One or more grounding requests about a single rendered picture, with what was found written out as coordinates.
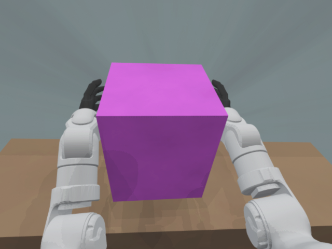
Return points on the pedestal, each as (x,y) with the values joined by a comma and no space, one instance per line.
(28,173)

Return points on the left robot hand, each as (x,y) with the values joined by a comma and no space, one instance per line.
(89,100)

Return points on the left robot upper arm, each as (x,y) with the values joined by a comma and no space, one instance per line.
(75,231)

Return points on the robot left forearm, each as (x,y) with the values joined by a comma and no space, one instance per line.
(78,159)

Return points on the robot right forearm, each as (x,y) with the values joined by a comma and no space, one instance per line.
(257,175)

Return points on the carton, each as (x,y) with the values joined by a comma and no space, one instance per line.
(160,127)

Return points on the right robot hand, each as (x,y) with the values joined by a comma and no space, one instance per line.
(221,92)

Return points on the right robot upper arm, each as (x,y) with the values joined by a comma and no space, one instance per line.
(278,222)

